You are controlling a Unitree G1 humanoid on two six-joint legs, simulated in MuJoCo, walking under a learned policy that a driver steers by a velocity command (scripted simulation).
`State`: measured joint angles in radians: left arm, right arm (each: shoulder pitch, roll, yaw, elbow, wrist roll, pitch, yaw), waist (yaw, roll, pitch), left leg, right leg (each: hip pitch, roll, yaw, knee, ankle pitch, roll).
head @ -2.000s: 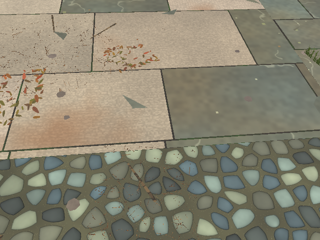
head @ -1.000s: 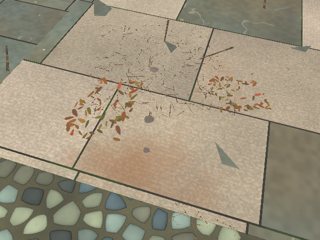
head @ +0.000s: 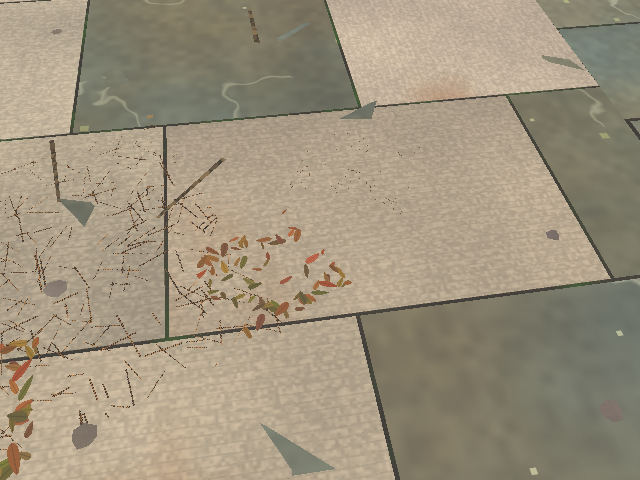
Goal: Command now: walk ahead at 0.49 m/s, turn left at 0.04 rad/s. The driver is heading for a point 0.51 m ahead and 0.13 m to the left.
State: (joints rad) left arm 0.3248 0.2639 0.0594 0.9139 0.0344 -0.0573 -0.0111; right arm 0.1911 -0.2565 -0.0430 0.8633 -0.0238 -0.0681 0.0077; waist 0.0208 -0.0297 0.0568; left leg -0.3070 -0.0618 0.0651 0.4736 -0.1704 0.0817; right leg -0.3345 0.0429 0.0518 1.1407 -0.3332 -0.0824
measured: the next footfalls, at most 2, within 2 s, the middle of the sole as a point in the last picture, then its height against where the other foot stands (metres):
right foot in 0.36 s outside the picture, level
left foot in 0.84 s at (249, 454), level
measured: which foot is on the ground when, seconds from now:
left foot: down 0.00-0.38, up 0.40-0.82, down 0.84-1.00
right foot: up 0.00-0.34, down 0.36-0.84, up 0.86-1.00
